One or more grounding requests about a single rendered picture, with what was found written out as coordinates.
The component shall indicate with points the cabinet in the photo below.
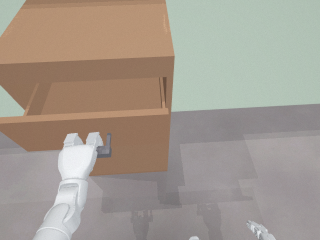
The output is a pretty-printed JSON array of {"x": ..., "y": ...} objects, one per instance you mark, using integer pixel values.
[{"x": 53, "y": 41}]

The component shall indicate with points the robot right hand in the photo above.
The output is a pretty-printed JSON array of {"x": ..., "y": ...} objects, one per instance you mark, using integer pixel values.
[{"x": 259, "y": 231}]

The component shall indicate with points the left robot forearm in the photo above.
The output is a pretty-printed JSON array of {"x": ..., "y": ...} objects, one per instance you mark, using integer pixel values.
[{"x": 63, "y": 219}]

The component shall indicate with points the drawer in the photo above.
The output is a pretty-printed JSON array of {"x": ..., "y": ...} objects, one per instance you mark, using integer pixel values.
[{"x": 132, "y": 110}]

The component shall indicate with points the robot left hand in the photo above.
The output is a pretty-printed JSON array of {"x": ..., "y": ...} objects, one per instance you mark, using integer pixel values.
[{"x": 76, "y": 159}]

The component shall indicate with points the handle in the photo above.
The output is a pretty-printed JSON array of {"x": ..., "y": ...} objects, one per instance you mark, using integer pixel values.
[{"x": 105, "y": 151}]

